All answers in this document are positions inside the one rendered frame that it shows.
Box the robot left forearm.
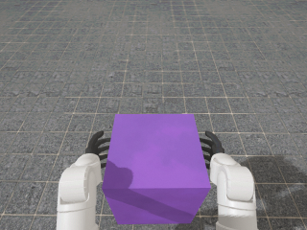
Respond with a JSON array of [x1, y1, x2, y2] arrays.
[[56, 153, 102, 230]]

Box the carton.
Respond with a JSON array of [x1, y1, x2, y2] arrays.
[[102, 114, 211, 224]]

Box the right robot hand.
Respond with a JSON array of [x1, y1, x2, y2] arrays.
[[200, 131, 224, 170]]

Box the left robot hand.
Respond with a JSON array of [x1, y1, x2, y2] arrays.
[[85, 130, 111, 169]]

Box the robot right forearm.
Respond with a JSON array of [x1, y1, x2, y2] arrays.
[[209, 152, 259, 230]]

